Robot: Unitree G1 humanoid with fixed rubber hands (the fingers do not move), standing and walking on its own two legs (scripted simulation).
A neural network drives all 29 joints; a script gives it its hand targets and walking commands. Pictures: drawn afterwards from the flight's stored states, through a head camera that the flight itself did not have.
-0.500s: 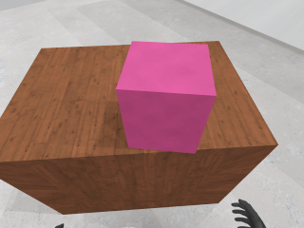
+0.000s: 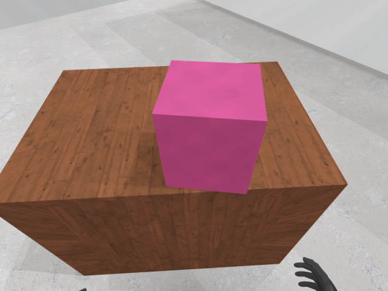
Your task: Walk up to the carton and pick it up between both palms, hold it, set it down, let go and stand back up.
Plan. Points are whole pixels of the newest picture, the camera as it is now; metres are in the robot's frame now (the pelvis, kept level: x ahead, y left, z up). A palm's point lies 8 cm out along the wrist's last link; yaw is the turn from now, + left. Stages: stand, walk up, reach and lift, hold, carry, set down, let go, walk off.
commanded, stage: walk up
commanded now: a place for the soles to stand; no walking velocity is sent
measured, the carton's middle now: (210, 129) +0.47 -0.02 +0.07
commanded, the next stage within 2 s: reach and lift in 0.84 s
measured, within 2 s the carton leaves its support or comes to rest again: neither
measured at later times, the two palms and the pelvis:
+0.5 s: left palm out of the picture +0.11 +0.28 -0.08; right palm out of the picture +0.13 -0.25 -0.09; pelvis +0.01 +0.01 +0.00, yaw -3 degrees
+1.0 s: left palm (75, 276) +0.17 +0.27 -0.08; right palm out of the picture +0.13 -0.25 -0.09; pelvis +0.00 +0.02 +0.00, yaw -4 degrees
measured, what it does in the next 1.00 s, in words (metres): stands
